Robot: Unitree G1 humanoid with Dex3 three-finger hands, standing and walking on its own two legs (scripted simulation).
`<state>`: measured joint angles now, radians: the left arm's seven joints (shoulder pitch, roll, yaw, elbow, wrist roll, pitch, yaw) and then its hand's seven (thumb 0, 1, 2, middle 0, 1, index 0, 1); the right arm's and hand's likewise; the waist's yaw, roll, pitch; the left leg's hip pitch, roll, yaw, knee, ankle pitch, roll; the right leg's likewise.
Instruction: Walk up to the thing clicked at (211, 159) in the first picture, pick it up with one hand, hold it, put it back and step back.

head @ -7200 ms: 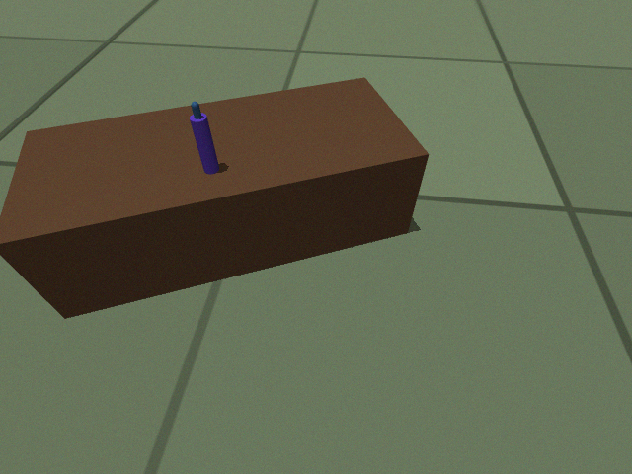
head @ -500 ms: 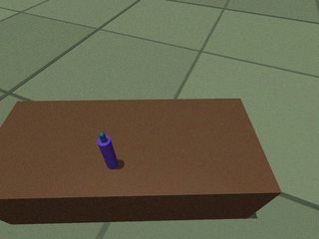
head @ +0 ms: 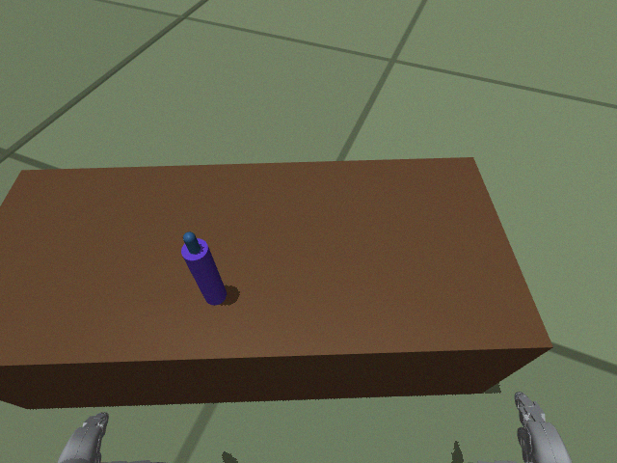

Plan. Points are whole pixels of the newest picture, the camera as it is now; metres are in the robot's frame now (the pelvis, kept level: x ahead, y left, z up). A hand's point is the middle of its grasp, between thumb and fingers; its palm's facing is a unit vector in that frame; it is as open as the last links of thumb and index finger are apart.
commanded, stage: go down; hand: left
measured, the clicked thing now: (203, 268) +0.51 +0.23 -0.22
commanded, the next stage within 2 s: none
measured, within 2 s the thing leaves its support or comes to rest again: neither
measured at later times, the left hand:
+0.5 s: hand (117, 442) +0.18 +0.28 -0.11, palm faces +0.07 -0.94 -0.32, open 17.4 cm
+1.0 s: hand (100, 443) +0.17 +0.29 -0.10, palm faces +0.11 -0.94 -0.32, open 17.4 cm
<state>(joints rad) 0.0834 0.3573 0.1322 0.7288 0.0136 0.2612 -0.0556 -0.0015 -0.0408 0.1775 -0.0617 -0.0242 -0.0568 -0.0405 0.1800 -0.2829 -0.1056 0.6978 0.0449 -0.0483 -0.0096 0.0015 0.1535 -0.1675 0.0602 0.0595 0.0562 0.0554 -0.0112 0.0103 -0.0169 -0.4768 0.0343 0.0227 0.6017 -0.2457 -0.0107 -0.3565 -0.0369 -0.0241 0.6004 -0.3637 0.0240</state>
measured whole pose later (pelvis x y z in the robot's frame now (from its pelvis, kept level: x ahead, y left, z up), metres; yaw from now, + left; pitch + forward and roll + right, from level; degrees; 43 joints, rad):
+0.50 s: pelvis +0.02 +0.00 -0.01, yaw +0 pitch +9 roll +0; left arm 0.19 0.39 0.21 0.50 0.00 0.31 -0.12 -0.01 -0.52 0.02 -0.08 -0.02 -0.08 -0.03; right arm 0.28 -0.25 -0.09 0.50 0.03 -0.08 -0.05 -0.01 0.52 -0.05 0.06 0.05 0.05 0.05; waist -0.01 0.00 -0.07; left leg -0.55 0.04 0.01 0.73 -0.34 -0.01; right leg -0.42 -0.04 -0.03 0.71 -0.45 0.03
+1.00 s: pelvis +0.01 +0.00 -0.03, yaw +0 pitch +10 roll -1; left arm 0.30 0.42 0.27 0.29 -0.03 0.37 -0.16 -0.01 -0.51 0.05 -0.07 -0.02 -0.06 -0.04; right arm 0.41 -0.24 -0.06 0.25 0.04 -0.06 -0.07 -0.01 0.55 -0.04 0.06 0.05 0.05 0.05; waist -0.02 0.00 -0.13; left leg -0.66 0.04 0.00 0.86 -0.39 -0.01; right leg -0.51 -0.03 -0.03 0.84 -0.50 0.03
